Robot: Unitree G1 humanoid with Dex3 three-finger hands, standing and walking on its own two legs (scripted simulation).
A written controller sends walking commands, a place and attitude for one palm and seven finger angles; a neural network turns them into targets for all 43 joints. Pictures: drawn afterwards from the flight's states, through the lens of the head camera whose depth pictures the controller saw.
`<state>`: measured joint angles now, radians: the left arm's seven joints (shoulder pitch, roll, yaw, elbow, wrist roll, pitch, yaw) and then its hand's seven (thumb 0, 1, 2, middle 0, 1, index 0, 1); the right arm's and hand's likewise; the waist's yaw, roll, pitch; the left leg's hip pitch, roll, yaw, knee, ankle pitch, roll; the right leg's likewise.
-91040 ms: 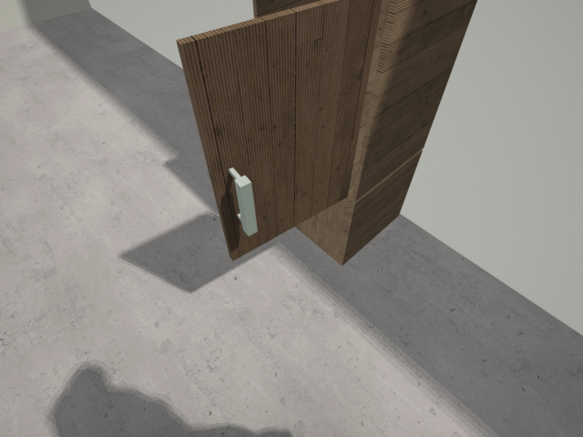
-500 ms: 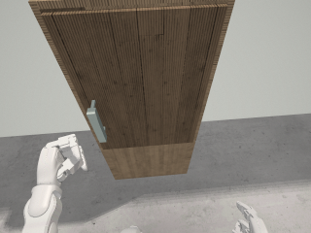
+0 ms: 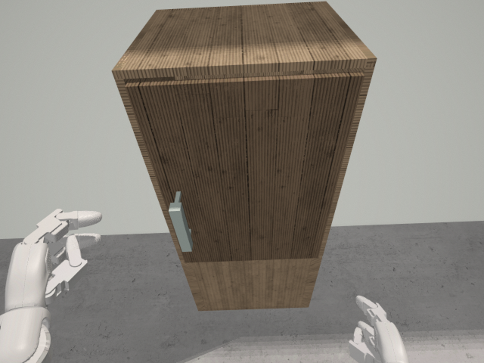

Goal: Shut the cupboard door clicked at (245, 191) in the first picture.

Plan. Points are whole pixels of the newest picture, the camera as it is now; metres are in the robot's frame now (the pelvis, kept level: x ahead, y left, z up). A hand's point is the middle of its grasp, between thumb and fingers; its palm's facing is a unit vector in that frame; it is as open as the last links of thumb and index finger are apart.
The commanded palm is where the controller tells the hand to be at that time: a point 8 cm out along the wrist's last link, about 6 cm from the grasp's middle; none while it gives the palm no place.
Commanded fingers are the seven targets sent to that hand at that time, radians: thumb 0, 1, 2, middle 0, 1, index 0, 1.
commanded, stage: draw the hand back to the body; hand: left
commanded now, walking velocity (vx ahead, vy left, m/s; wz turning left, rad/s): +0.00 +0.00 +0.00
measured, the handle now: (183, 221) +0.46 +0.21 -0.10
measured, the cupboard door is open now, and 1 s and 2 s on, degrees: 0 0 0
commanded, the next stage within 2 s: step back with the hand held close in 0.54 s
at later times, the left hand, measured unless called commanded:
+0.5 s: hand (55, 262) +0.19 +0.26 +0.16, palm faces +0.45 -0.80 -0.39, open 7.3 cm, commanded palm +0.14 +0.30 +0.18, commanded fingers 0.00 0.90 0.90 -0.20 -0.30 -0.20 -0.30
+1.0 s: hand (34, 269) +0.18 +0.28 +0.16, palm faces +0.39 -0.78 -0.49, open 7.4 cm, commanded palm +0.12 +0.31 +0.18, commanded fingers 0.00 0.90 0.90 -0.20 -0.30 -0.20 -0.30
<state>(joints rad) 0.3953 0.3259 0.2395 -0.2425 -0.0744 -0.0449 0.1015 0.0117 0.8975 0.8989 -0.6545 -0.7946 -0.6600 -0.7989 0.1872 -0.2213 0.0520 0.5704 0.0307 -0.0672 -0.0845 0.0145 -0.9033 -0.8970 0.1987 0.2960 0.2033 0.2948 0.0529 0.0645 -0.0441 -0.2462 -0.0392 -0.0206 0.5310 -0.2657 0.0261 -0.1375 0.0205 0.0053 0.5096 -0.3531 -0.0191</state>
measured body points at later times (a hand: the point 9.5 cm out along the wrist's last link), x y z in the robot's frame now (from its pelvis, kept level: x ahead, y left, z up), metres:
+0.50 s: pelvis +0.00 +0.00 +0.00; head -0.02 -0.03 +0.45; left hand +0.16 +0.30 +0.18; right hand +0.19 -0.23 -0.08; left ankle +0.01 +0.10 -0.73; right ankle -0.05 -0.11 -0.73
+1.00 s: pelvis -0.02 +0.02 +0.01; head -0.01 +0.00 +0.45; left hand +0.15 +0.32 +0.18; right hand +0.16 -0.24 -0.08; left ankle +0.01 +0.10 -0.73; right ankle -0.05 -0.11 -0.73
